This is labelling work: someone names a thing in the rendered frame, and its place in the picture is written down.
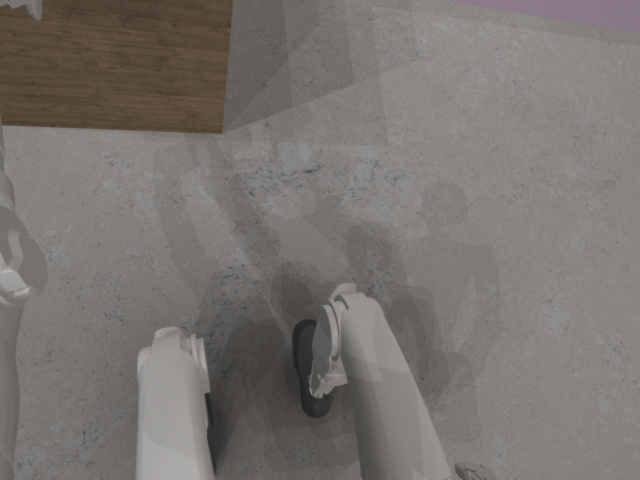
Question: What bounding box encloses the right robot thigh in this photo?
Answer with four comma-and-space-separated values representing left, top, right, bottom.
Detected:
319, 292, 452, 480

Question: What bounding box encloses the robot right foot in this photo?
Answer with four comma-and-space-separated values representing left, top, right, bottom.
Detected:
292, 319, 331, 418

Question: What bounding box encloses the cabinet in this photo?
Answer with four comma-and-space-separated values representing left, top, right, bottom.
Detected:
0, 0, 233, 134

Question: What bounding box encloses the robot left upper arm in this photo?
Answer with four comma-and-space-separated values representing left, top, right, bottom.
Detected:
0, 205, 48, 480

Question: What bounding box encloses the robot left hand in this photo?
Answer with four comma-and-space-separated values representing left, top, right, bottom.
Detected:
0, 0, 42, 20

